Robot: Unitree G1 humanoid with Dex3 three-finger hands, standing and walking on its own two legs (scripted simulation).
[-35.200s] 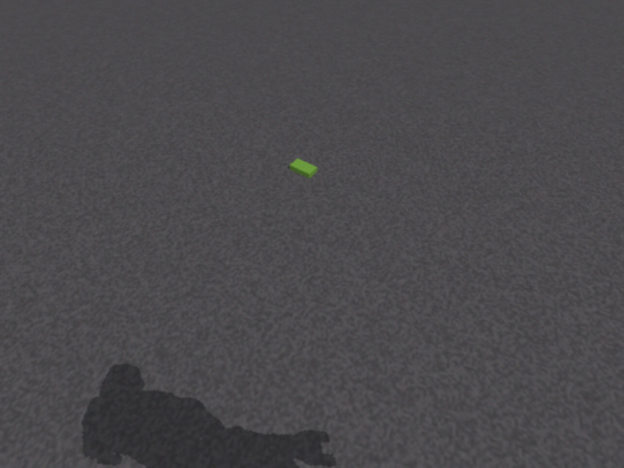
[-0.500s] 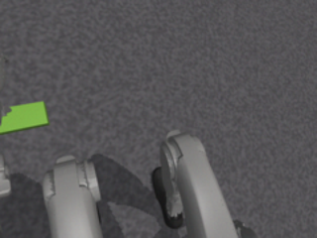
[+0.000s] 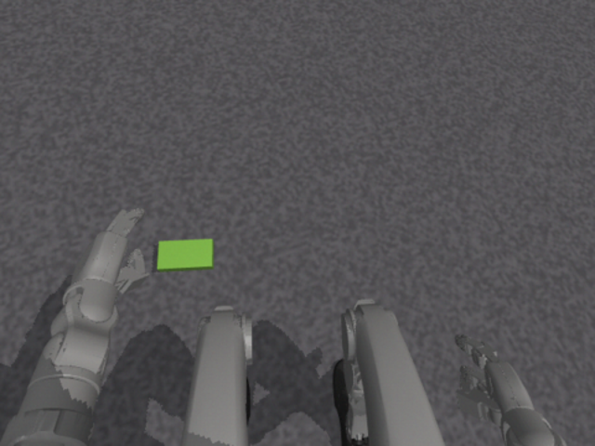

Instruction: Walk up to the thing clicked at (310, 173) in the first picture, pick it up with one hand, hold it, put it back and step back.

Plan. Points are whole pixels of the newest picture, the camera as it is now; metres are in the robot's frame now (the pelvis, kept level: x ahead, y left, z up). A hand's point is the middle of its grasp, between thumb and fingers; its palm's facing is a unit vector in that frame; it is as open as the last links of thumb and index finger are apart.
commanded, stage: home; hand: left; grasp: from above
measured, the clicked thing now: (186, 255) +0.48 +0.26 -0.47
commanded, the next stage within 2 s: none
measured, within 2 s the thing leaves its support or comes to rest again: neither
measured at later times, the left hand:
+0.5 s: hand (98, 319) +0.26 +0.19 +0.10, palm faces +0.11 -0.97 -0.21, open 7.4 cm
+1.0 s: hand (25, 374) +0.22 +0.19 +0.19, palm faces +0.14 -0.97 -0.18, open 7.4 cm
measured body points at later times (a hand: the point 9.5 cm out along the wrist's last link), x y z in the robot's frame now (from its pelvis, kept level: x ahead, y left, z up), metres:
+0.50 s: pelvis +0.05 -0.01 +0.18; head +0.13 +0.02 +0.62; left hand +0.26 +0.24 +0.12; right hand +0.22 -0.23 +0.10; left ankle +0.08 +0.12 -0.45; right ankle +0.09 -0.14 -0.45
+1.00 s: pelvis +0.08 +0.00 +0.23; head +0.09 +0.01 +0.68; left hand +0.22 +0.24 +0.20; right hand +0.27 -0.23 +0.18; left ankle +0.07 +0.12 -0.45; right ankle +0.09 -0.14 -0.45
